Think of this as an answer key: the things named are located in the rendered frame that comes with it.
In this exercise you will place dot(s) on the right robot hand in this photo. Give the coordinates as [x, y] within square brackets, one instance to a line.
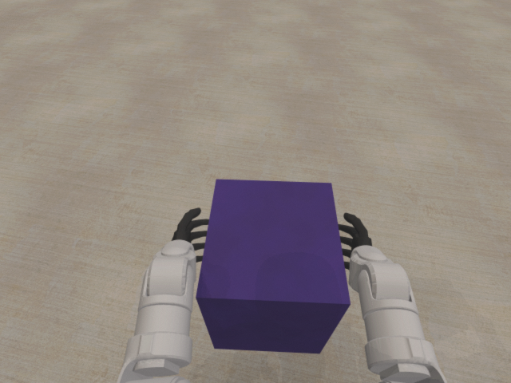
[358, 232]

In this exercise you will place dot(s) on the carton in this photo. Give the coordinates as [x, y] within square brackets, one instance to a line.
[272, 277]

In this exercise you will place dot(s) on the robot left forearm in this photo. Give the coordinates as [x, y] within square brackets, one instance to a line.
[161, 344]

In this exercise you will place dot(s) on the robot right forearm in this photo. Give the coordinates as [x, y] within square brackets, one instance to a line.
[396, 347]

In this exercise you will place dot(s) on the left robot hand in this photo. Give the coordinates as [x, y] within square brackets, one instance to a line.
[185, 227]

